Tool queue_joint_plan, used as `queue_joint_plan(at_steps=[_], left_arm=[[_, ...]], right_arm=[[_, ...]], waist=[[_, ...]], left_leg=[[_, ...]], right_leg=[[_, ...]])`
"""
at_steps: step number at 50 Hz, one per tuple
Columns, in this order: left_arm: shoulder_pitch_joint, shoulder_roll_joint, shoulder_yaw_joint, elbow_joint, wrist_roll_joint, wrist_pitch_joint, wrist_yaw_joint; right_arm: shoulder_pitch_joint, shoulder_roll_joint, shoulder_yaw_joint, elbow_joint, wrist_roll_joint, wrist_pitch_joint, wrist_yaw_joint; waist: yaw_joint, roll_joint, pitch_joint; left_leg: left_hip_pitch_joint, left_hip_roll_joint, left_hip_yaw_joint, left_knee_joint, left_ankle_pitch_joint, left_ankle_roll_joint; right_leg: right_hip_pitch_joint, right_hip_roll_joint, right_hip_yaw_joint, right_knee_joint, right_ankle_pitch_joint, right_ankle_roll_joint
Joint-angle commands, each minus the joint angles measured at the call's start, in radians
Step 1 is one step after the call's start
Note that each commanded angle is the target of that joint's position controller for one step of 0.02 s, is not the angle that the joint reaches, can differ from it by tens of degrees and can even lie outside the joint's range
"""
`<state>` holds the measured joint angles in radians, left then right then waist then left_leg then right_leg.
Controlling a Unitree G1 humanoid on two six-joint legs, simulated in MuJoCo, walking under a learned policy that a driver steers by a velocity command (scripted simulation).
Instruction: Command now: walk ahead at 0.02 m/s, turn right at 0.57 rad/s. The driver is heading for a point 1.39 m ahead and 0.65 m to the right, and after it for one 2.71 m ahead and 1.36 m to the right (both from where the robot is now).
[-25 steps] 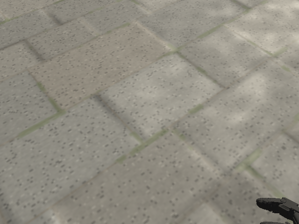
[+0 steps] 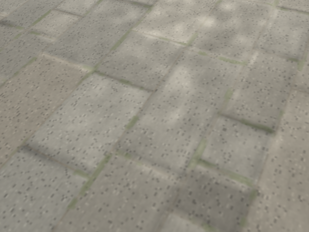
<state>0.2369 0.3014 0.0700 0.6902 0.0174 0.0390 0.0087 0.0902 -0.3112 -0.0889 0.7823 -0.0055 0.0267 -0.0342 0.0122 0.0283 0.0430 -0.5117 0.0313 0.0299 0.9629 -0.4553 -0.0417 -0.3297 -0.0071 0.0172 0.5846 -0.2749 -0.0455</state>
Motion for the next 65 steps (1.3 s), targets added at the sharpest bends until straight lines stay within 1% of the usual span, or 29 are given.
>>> queue_joint_plan(at_steps=[1,3,7,13,17,18,19,20,21,22,24,27,29,32,36,39,40,41,42,43,44,46,49,53,56,60,62,64,65], left_arm=[[-0.072,0.17,0.041,-0.089,-0.02,-0.035,0.016],[-0.059,0.147,0.031,-0.094,-0.016,-0.032,0.025],[-0.019,0.168,0.041,-0.097,-0.024,-0.023,0.038],[-0.045,0.19,0.053,-0.122,-0.024,-0.005,0.026],[-0.101,0.181,0.051,-0.139,-0.047,0.007,0.024],[-0.094,0.16,0.046,-0.142,-0.048,0.008,0.028],[-0.042,0.104,0.033,-0.14,-0.034,0.008,0.026],[-0.034,0.129,0.044,-0.169,-0.041,-0.001,0.025],[-0.011,0.209,0.067,-0.148,-0.024,-0.009,0.024],[-0.001,0.232,0.081,-0.123,-0.032,-0.005,0.02],[0.013,0.185,0.075,-0.099,-0.031,0.015,0.024],[-0.05,0.126,0.053,-0.134,-0.046,0.017,0.014],[-0.098,0.113,0.041,-0.16,-0.046,0.014,0.008],[-0.126,0.097,0.026,-0.185,-0.038,0.003,-0.011],[-0.096,0.101,0.023,-0.178,-0.038,-0.012,-0.027],[0.043,0.097,0.032,-0.119,-0.041,-0.018,-0.031],[0.153,0.133,0.053,-0.079,-0.047,-0.019,-0.024],[0.291,0.225,0.081,-0.058,-0.051,-0.025,-0.01],[0.275,0.32,0.087,-0.096,-0.042,-0.054,-0.019],[0.248,0.213,0.06,-0.099,-0.035,-0.08,-0.027],[0.205,0.161,0.039,-0.098,-0.027,-0.096,-0.026],[0.12,0.12,0.02,-0.109,-0.028,-0.099,-0.02],[0.115,0.141,0.02,-0.106,-0.019,-0.103,-0.002],[0.155,0.149,0.021,-0.063,-0.022,-0.105,0.01],[0.204,0.155,0.024,-0.02,-0.029,-0.109,0.011],[0.22,0.159,0.03,0.025,-0.038,-0.1,0.013],[0.21,0.178,0.035,0.032,-0.035,-0.09,0.017],[0.191,0.174,0.028,0.034,-0.027,-0.075,0.021],[0.214,0.122,0.006,0.018,-0.005,-0.075,0.023]], right_arm=[[-0.027,-0.102,-0.034,-0.059,-0.01,-0.009,-0.02],[-0.013,-0.09,-0.034,-0.057,-0.002,-0.018,-0.015],[-0.054,-0.057,-0.018,-0.07,0.007,-0.029,-0.006],[-0.043,-0.077,-0.015,-0.07,0.018,-0.045,0.019],[0.039,-0.087,-0.022,-0.052,0.018,-0.062,0.035],[0.071,-0.115,-0.031,-0.042,0.012,-0.062,0.034],[0.082,-0.181,-0.044,-0.05,-0.005,-0.055,0.028],[0.063,-0.227,-0.05,-0.049,-0.034,-0.048,0.028],[0.023,-0.172,-0.036,-0.076,-0.031,-0.052,0.024],[-0.029,-0.118,-0.021,-0.091,-0.021,-0.052,0.017],[-0.064,-0.09,-0.01,-0.1,0.003,-0.047,0.008],[-0.005,-0.103,-0.01,-0.088,-0.005,-0.031,-0.006],[0.062,-0.127,-0.018,-0.078,-0.002,-0.024,-0.01],[0.078,-0.171,-0.031,-0.077,0.01,-0.03,0.0],[0.071,-0.2,-0.041,-0.075,0.031,-0.051,0.029],[0.048,-0.175,-0.033,-0.064,0.05,-0.058,0.046],[0.061,-0.124,-0.017,-0.059,0.038,-0.062,0.049],[0.018,-0.046,0.011,-0.091,0.003,-0.068,0.054],[-0.042,-0.036,0.016,-0.17,0.002,-0.095,0.055],[-0.076,-0.119,-0.002,-0.165,0.033,-0.117,0.062],[-0.056,-0.143,-0.009,-0.153,0.047,-0.13,0.072],[-0.02,-0.141,-0.011,-0.11,0.012,-0.134,0.076],[-0.011,-0.102,-0.001,-0.087,0.005,-0.126,0.084],[-0.105,-0.052,0.025,-0.109,0.014,-0.122,0.086],[-0.191,-0.041,0.035,-0.138,0.023,-0.128,0.097],[-0.209,-0.061,0.033,-0.156,0.022,-0.14,0.112],[-0.141,-0.09,0.019,-0.143,0.016,-0.14,0.106],[0.1,-0.153,-0.013,-0.091,0.014,-0.131,0.084],[0.279,-0.213,-0.024,-0.066,0.002,-0.124,0.072]], waist=[[-0.02,-0.169,-0.084],[-0.026,-0.162,-0.123],[0.004,-0.163,-0.13],[0.015,-0.195,-0.125],[-0.036,-0.186,-0.142],[-0.04,-0.153,-0.154],[-0.005,0.045,-0.182],[0.018,0.268,-0.115],[0.012,0.18,-0.106],[0.029,0.123,-0.09],[0.024,0.1,-0.059],[-0.02,0.124,-0.056],[-0.071,0.134,-0.084],[-0.09,0.153,-0.071],[-0.067,0.135,-0.032],[0.018,0.087,-0.046],[0.061,0.018,-0.087],[0.114,-0.225,-0.113],[0.091,-0.359,-0.109],[0.109,-0.224,-0.071],[0.074,-0.211,-0.016],[0.029,-0.144,0.019],[0.012,-0.124,0.002],[0.042,-0.117,0.029],[0.072,-0.116,0.073],[0.052,-0.124,0.084],[0.013,-0.154,0.015],[-0.116,-0.162,-0.165],[-0.171,-0.056,-0.322]], left_leg=[[-0.155,-0.006,-0.09,0.167,0.068,-0.006],[-0.118,-0.026,-0.091,0.171,0.118,-0.019],[-0.104,-0.04,-0.108,-0.05,0.142,-0.042],[0.066,-0.073,-0.118,-0.265,0.088,-0.035],[0.233,-0.076,-0.102,-0.559,0.236,0.001],[0.343,-0.013,-0.131,-0.628,0.347,0.027],[0.465,0.191,-0.308,-0.648,0.463,0.104],[0.43,0.353,-0.529,-0.671,0.628,0.282],[0.391,0.395,-0.518,-0.67,0.624,0.338],[0.371,0.326,-0.406,-0.654,0.587,0.298],[0.384,0.236,-0.271,-0.641,0.532,0.239],[0.433,0.206,-0.168,-0.651,0.586,0.254],[0.508,0.232,-0.179,-0.696,0.353,0.263],[0.484,0.261,-0.177,-0.752,0.126,0.255],[0.377,0.27,-0.107,-0.771,0.067,0.232],[0.271,0.242,-0.021,-0.644,0.049,0.188],[0.177,0.194,0.046,-0.479,0.075,0.15],[-0.049,0.095,0.149,-0.072,-0.024,0.064],[-0.39,-0.059,0.03,0.159,-0.162,0.027],[-0.443,0.017,-0.075,0.246,-0.107,0.047],[-0.436,0.053,-0.082,0.22,0.004,0.072],[-0.357,0.088,-0.074,0.105,0.16,0.062],[-0.268,0.066,-0.037,0.004,0.327,0.022],[-0.186,0.028,-0.014,-0.25,0.513,-0.001],[-0.138,0.007,-0.006,-0.376,0.586,0.016],[-0.133,-0.004,-0.016,-0.468,0.526,0.073],[-0.031,-0.048,0.018,-0.462,0.438,0.106],[0.328,-0.08,0.054,-0.452,0.435,0.168],[0.674,0.115,-0.171,-0.392,0.447,0.24]], right_leg=[[0.138,-0.225,0.314,-0.278,0.249,-0.156],[0.162,-0.197,0.291,-0.261,0.327,-0.158],[0.24,-0.182,0.321,-0.231,0.325,-0.164],[0.173,-0.172,0.44,-0.206,0.325,-0.185],[0.164,-0.118,0.487,-0.139,0.36,-0.134],[0.095,-0.077,0.459,-0.096,0.248,-0.088],[-0.036,0.027,0.327,0.099,-0.054,-0.029],[-0.24,0.16,0.153,0.281,-0.376,0.03],[-0.256,0.08,0.163,0.49,-0.361,0.071],[-0.253,0.065,0.157,0.564,-0.289,0.085],[-0.293,0.054,0.136,0.635,-0.181,0.119],[-0.312,0.029,0.061,0.556,-0.118,0.148],[-0.332,-0.009,0.032,0.448,-0.096,0.151],[-0.265,-0.043,-0.012,0.302,-0.113,0.127],[-0.092,-0.038,-0.076,0.114,-0.107,0.06],[0.151,0.011,-0.136,-0.086,-0.004,0.003],[0.323,0.029,-0.11,-0.115,-0.023,-0.028],[0.495,-0.173,0.216,-0.217,-0.06,-0.109],[0.553,-0.365,0.716,-0.36,-0.25,-0.307],[0.519,-0.379,0.683,-0.401,-0.297,-0.316],[0.471,-0.343,0.575,-0.395,-0.244,-0.276],[0.388,-0.256,0.388,-0.39,-0.034,-0.209],[0.339,-0.204,0.243,-0.416,0.252,-0.181],[0.281,-0.158,0.128,-0.436,0.311,-0.148],[0.266,-0.174,0.119,-0.46,0.262,-0.145],[0.384,-0.227,0.125,-0.403,0.388,-0.129],[0.444,-0.226,0.116,-0.293,0.702,-0.108],[0.378,-0.166,0.067,0.024,0.982,-0.063],[0.138,-0.114,0.062,0.332,0.666,-0.033]])
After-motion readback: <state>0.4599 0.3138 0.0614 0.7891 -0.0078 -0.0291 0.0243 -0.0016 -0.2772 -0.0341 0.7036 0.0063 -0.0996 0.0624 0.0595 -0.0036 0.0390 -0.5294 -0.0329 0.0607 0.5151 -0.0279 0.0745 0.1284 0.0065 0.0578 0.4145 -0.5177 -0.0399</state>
